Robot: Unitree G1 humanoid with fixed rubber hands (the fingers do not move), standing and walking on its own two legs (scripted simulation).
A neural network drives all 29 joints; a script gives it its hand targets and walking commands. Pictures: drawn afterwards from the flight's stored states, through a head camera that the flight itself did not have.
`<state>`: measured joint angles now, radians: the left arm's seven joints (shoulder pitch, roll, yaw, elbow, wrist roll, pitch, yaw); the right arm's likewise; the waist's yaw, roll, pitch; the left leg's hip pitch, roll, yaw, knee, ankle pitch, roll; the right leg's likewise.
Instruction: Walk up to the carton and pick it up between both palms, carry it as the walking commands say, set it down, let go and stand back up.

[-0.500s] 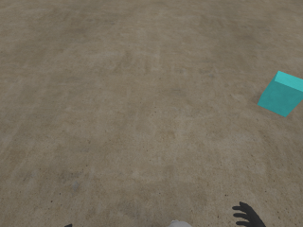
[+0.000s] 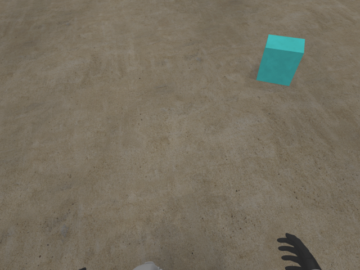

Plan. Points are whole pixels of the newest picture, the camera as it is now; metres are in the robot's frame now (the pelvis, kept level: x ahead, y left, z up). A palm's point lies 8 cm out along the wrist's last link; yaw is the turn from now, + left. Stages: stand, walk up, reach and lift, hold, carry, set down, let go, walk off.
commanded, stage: walk up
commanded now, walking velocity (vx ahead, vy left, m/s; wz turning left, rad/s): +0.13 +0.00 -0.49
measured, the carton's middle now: (279, 60) +1.59 -0.77 -0.62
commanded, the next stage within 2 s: none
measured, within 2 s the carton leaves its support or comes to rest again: neither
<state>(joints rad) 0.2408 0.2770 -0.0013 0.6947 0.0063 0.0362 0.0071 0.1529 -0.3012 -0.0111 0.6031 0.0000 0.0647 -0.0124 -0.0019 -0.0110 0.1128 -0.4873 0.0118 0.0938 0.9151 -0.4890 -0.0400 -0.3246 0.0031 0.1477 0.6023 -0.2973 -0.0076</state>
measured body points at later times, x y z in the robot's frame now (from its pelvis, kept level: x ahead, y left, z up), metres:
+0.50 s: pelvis +0.14 -0.08 -0.01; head +0.16 -0.04 +0.44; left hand +0.27 +0.16 -0.16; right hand +0.04 -0.36 -0.10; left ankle -0.01 +0.10 -0.73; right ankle +0.22 -0.33 -0.66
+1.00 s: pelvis +0.38 -0.24 -0.01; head +0.40 -0.22 +0.44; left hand +0.50 +0.00 -0.17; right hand +0.40 -0.55 -0.11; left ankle +0.46 -0.14 -0.74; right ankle +0.26 -0.32 -0.69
